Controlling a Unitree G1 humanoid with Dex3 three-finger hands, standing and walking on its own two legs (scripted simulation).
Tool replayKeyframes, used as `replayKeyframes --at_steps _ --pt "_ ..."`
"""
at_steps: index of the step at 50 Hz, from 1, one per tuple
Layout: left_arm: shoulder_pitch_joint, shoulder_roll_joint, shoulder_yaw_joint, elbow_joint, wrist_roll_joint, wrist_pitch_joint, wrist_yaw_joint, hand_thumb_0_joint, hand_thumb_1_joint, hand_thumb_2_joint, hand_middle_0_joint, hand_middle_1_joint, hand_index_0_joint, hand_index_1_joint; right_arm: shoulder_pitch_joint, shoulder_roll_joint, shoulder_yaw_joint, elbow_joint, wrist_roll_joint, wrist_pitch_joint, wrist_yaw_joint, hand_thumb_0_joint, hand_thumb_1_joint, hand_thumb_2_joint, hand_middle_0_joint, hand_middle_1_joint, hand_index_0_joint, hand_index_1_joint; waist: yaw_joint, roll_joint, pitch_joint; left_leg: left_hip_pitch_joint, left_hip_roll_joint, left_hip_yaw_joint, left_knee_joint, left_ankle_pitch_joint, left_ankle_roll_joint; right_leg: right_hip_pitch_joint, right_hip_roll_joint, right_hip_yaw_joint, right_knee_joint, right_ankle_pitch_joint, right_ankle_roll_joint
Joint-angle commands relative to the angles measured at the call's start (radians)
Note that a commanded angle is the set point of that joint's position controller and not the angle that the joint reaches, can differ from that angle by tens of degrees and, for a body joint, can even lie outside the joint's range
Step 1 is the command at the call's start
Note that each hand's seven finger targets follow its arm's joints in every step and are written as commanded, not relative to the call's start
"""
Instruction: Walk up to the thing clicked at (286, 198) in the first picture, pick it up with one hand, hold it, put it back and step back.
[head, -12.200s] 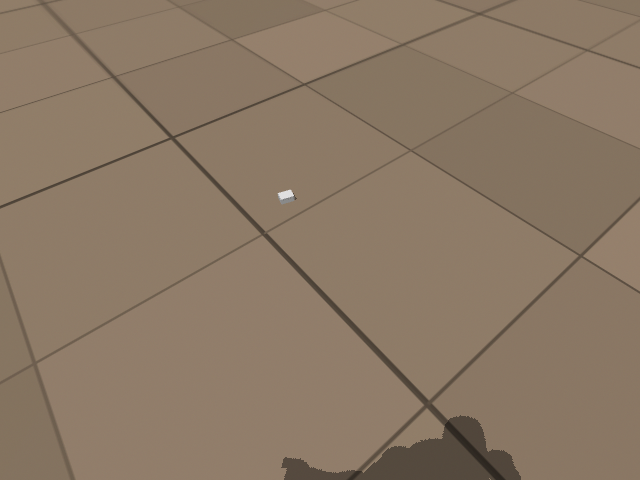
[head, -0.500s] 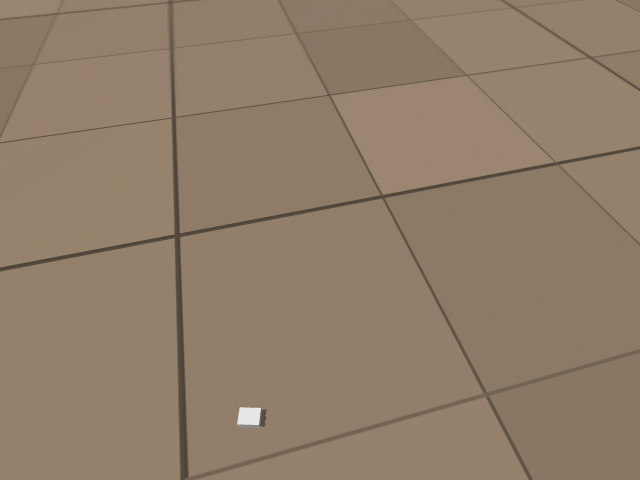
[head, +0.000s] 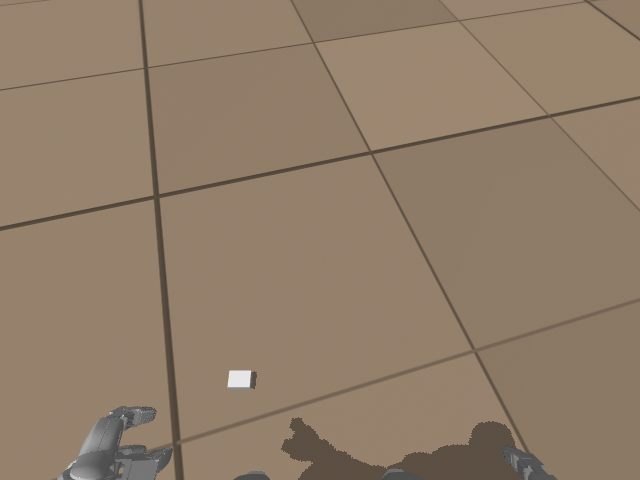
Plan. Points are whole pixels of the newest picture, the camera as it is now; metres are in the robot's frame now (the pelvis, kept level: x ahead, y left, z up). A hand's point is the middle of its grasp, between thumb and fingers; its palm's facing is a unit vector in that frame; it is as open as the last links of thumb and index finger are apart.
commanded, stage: rise first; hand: left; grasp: from above
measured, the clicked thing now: (240, 380) +0.42 +0.25 -0.74
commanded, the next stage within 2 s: none
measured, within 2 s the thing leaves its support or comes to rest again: neither
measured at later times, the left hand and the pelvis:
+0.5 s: hand out of the picture +0.13 +0.27 -0.22, palm faces -0.17 -0.87 -0.46, open 12.1 cm; pelvis -0.01 +0.01 -0.08, yaw +0 degrees
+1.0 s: hand (177, 427) +0.24 +0.30 -0.42, palm faces -0.45 -0.43 -0.78, open 11.7 cm; pelvis -0.06 +0.00 -0.28, yaw +0 degrees
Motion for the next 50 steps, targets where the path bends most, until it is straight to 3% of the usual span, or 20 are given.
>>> replayKeyframes --at_steps 1,3,5,6,7,9,14,21,25,28,31,34,38,42,43,45,47,48,50 --pt "0.038 0.196 0.053 -0.147 0.04 0.058 0.026 0.0 -0.263 0.74 -0.396 -0.73 -0.377 -0.751 -0.023 -0.181 -0.063 -0.175 -0.002 -0.041 0.005 0.0 -0.886 -0.895 0.201 0.3 0.2 0.3 0.03 0.018 -0.212 -0.013 -0.059 0.036 -0.009 0.154 0.029 0.053 0.05 -0.046 -0.006 0.097 -0.041" --pt "0.061 0.169 0.05 -0.157 0.053 0.069 0.031 0.0 -0.255 0.713 -0.418 -0.73 -0.403 -0.746 -0.008 -0.172 -0.063 -0.189 -0.005 -0.052 0.01 0.0 -0.897 -0.899 0.201 0.3 0.2 0.3 0.023 0.01 -0.21 -0.076 -0.058 0.035 0.052 0.131 0.032 -0.002 0.048 -0.045 0.048 0.076 -0.039" --pt "0.112 0.183 0.077 -0.176 0.075 0.072 0.037 0.0 -0.269 0.716 -0.422 -0.737 -0.405 -0.754 0.011 -0.169 -0.071 -0.203 -0.008 -0.062 0.012 0.0 -0.904 -0.901 0.201 0.3 0.2 0.3 0.025 0.008 -0.249 -0.117 -0.057 0.033 0.108 0.127 0.035 -0.041 0.044 -0.041 0.102 0.077 -0.038" --pt "0.034 0.167 0.05 -0.293 0.079 0.057 0.035 0.0 -0.268 0.717 -0.424 -0.725 -0.405 -0.746 0.007 -0.159 -0.071 -0.218 -0.011 -0.07 0.012 0.0 -0.903 -0.901 0.201 0.3 0.2 0.3 0.014 0.027 -0.275 -0.128 -0.053 0.033 0.138 0.127 0.036 -0.073 0.042 -0.036 0.13 0.083 -0.038" --pt "0.076 0.188 0.081 -0.276 0.086 0.057 0.041 0.0 -0.249 0.706 -0.436 -0.711 -0.415 -0.734 0.012 -0.164 -0.074 -0.224 -0.013 -0.078 0.011 0.0 -0.892 -0.898 0.201 0.3 0.2 0.3 0.014 0.03 -0.281 -0.149 -0.053 0.031 0.158 0.111 0.036 -0.091 0.041 -0.035 0.154 0.069 -0.037" --pt "0.073 0.162 0.054 -0.369 0.094 0.051 0.04 0.0 -0.255 0.703 -0.445 -0.701 -0.422 -0.726 0.006 -0.155 -0.074 -0.239 -0.015 -0.091 0.009 0.0 -0.905 -0.902 0.201 0.3 0.2 0.3 0.008 0.054 -0.303 -0.175 -0.047 0.026 0.194 0.098 0.033 -0.143 0.041 -0.031 0.196 0.056 -0.04" --pt "0.18 0.173 0.072 -0.509 0.113 0.077 0.043 0.0 -0.26 0.706 -0.466 -0.667 -0.431 -0.704 -0.017 -0.153 -0.076 -0.277 -0.019 -0.111 0.004 0.0 -0.903 -0.902 0.201 0.3 0.2 0.3 0.014 0.075 -0.333 -0.236 -0.035 0.003 0.244 0.046 0.03 -0.22 0.044 -0.038 0.267 -0.003 -0.043" --pt "0.284 0.157 0.056 -0.642 0.144 0.135 0.045 0.0 -0.252 0.648 -0.506 -0.672 -0.487 -0.693 -0.031 -0.148 -0.068 -0.313 -0.019 -0.136 0.006 0.0 -0.974 -0.92 0.201 0.3 0.2 0.3 0.008 0.088 -0.368 -0.322 -0.031 -0.011 0.335 0.019 0.033 -0.315 0.039 -0.039 0.358 -0.024 -0.044" --pt "0.202 0.173 0.047 -0.646 0.181 0.129 0.049 0.0 -0.232 0.628 -0.506 -0.681 -0.495 -0.693 -0.05 -0.147 -0.06 -0.322 -0.023 -0.153 0.007 0.0 -0.975 -0.92 0.201 0.3 0.2 0.3 -0.019 0.08 -0.341 -0.426 -0.03 -0.023 0.417 -0.03 0.036 -0.435 0.036 -0.037 0.437 -0.066 -0.044" --pt "0.14 0.191 0.046 -0.586 0.237 0.082 0.05 0.0 -0.228 0.643 -0.476 -0.693 -0.465 -0.705 -0.056 -0.156 -0.064 -0.313 -0.027 -0.169 0.017 0.0 -0.949 -0.913 0.2 0.3 0.2 0.3 -0.016 0.083 -0.357 -0.528 -0.034 -0.026 0.512 -0.066 0.038 -0.555 0.034 -0.031 0.541 -0.101 -0.047" --pt "0.092 0.203 0.034 -0.55 0.317 0.016 0.056 0.0 -0.199 0.641 -0.465 -0.705 -0.46 -0.711 -0.059 -0.167 -0.071 -0.303 -0.024 -0.185 0.025 0.0 -0.928 -0.907 0.2 0.3 0.2 0.3 -0.018 0.083 -0.453 -0.603 -0.044 -0.016 0.621 -0.037 0.037 -0.628 0.031 -0.025 0.642 -0.073 -0.049" --pt "0.003 0.241 0.034 -0.526 0.384 -0.051 0.074 0.0 -0.154 0.624 -0.488 -0.681 -0.483 -0.687 -0.07 -0.18 -0.082 -0.287 -0.023 -0.195 0.038 0.0 -0.925 -0.906 0.201 0.3 0.2 0.3 -0.015 0.079 -0.515 -0.704 -0.051 -0.011 0.719 -0.076 0.039 -0.717 0.026 -0.016 0.731 -0.095 -0.049" --pt "-0.059 0.307 0.069 -0.467 0.473 -0.118 0.109 0.0 -0.182 0.645 -0.47 -0.708 -0.468 -0.711 -0.078 -0.203 -0.092 -0.256 -0.024 -0.19 0.048 0.0 -0.943 -0.911 0.201 0.3 0.2 0.3 0.013 0.108 -0.605 -0.787 -0.053 -0.025 0.821 -0.051 0.034 -0.841 0.024 -0.019 0.868 -0.084 -0.055" --pt "-0.173 0.364 0.084 -0.424 0.56 -0.145 0.142 0.0 -0.201 0.672 -0.426 -0.764 -0.433 -0.758 -0.059 -0.22 -0.104 -0.22 -0.027 -0.166 0.057 0.0 -0.945 -0.913 0.2 0.3 0.2 0.3 0.014 0.114 -0.705 -0.851 -0.055 -0.017 0.937 -0.005 0.036 -0.911 0.022 -0.024 0.968 -0.05 -0.056" --pt "-0.219 0.361 0.072 -0.407 0.575 -0.152 0.147 0.0 -0.194 0.675 -0.429 -0.749 -0.433 -0.746 -0.056 -0.221 -0.109 -0.214 -0.03 -0.159 0.06 0.0 -0.936 -0.911 0.201 0.3 0.2 0.3 0.0 0.09 -0.711 -0.904 -0.059 -0.009 0.968 -0.042 0.041 -0.921 0.023 -0.022 0.978 -0.071 -0.053" --pt "-0.299 0.426 0.097 -0.388 0.608 -0.167 0.159 0.0 -0.176 0.655 -0.462 -0.721 -0.466 -0.719 -0.047 -0.227 -0.111 -0.195 -0.035 -0.149 0.064 0.0 -0.949 -0.915 0.2 0.3 0.2 0.3 0.008 0.073 -0.737 -0.956 -0.06 -0.003 1.023 -0.064 0.047 -0.947 0.022 -0.021 1.011 -0.09 -0.051" --pt "-0.376 0.459 0.1 -0.342 0.649 -0.186 0.168 0.0 -0.197 0.671 -0.467 -0.706 -0.464 -0.71 -0.04 -0.23 -0.111 -0.184 -0.041 -0.137 0.068 0.0 -0.96 -0.918 0.2 0.3 0.2 0.3 0.002 0.057 -0.753 -1.028 -0.064 0.001 1.068 -0.116 0.053 -0.972 0.023 -0.023 1.042 -0.133 -0.049" --pt "-0.393 0.477 0.105 -0.323 0.666 -0.195 0.17 0.0 -0.164 0.65 -0.472 -0.706 -0.476 -0.704 -0.031 -0.229 -0.11 -0.178 -0.044 -0.131 0.07 0.0 -0.949 -0.915 0.2 0.3 0.2 0.3 0.013 0.059 -0.766 -1.049 -0.064 0.007 1.091 -0.121 0.054 -0.972 0.022 -0.024 1.056 -0.141 -0.048" --pt "-0.444 0.474 0.087 -0.29 0.693 -0.213 0.171 0.0 -0.163 0.649 -0.481 -0.697 -0.484 -0.696 -0.018 -0.232 -0.112 -0.167 -0.048 -0.121 0.074 0.0 -0.958 -0.918 0.2 0.3 0.2 0.3 -0.002 0.05 -0.79 -1.083 -0.066 0.009 1.128 -0.15 0.06 -0.991 0.023 -0.03 1.079 -0.167 -0.045"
